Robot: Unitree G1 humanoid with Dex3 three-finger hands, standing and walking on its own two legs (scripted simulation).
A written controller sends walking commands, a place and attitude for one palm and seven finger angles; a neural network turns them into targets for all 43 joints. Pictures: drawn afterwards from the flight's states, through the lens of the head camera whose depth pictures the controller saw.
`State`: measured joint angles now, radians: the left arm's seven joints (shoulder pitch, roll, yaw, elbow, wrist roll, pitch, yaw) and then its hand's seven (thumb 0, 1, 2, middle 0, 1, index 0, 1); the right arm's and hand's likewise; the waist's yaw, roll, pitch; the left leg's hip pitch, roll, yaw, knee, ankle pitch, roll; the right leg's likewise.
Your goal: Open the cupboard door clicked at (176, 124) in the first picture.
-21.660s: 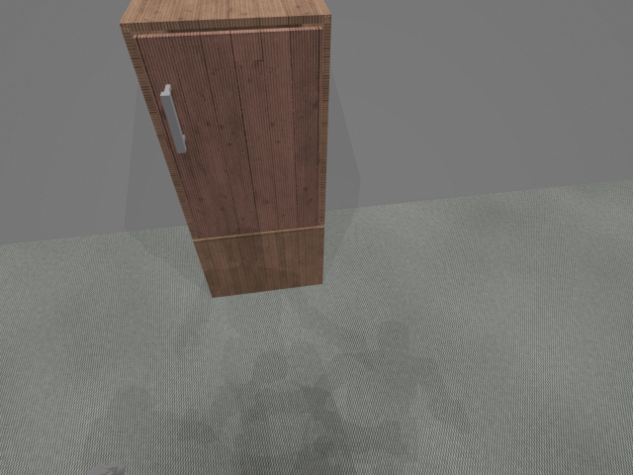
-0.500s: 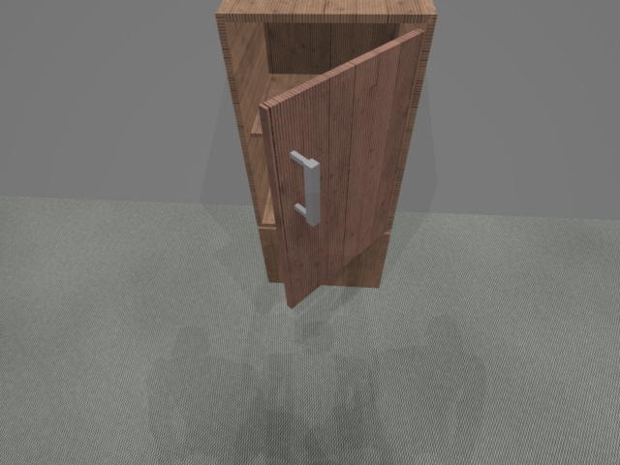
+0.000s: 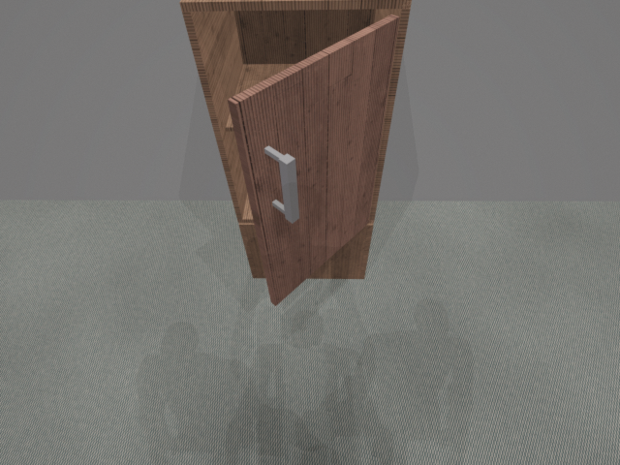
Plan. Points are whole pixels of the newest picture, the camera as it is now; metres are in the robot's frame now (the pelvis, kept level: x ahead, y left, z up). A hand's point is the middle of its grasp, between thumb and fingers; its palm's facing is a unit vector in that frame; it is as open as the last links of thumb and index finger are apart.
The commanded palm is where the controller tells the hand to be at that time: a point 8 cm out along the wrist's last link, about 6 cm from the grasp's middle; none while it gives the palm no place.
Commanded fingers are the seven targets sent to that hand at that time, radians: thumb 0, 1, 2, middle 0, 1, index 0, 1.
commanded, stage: walk to a spot facing it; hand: left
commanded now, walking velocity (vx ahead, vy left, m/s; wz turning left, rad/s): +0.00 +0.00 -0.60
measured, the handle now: (282, 185) +0.55 +0.09 +0.01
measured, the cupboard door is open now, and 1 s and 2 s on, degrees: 47 47 47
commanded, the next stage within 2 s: none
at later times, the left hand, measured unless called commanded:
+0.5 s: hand out of the picture +0.11 +0.16 -0.15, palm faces -0.20 -0.93 -0.31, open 7.4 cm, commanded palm none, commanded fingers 0.00 0.90 0.90 -0.20 -0.30 -0.20 -0.30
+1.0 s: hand (267, 404) +0.23 +0.09 -0.17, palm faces -0.51 -0.81 -0.29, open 7.4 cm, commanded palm none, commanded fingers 0.00 0.90 0.90 -0.20 -0.30 -0.20 -0.30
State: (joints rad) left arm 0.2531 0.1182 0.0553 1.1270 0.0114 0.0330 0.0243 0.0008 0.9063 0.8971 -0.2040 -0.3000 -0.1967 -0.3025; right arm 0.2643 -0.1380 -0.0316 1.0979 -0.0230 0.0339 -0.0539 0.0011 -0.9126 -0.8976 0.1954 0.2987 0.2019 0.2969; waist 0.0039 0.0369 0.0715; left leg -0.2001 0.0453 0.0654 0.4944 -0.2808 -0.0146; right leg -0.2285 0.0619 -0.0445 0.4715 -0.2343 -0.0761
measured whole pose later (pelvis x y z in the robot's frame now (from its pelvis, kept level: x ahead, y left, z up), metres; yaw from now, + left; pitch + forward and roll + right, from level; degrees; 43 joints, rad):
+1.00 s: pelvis +0.02 -0.04 -0.02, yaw -34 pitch +1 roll +0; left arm 0.15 0.27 0.08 0.86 0.02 0.03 -0.03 0.00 0.91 0.90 -0.20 -0.30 -0.20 -0.30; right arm 0.23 -0.24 -0.05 0.88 -0.02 0.04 -0.03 0.00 -0.91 -0.90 0.20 0.30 0.21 0.30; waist 0.02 0.02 0.12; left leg -0.29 0.12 0.07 0.76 -0.46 -0.07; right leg -0.35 0.00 -0.01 0.63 -0.24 -0.02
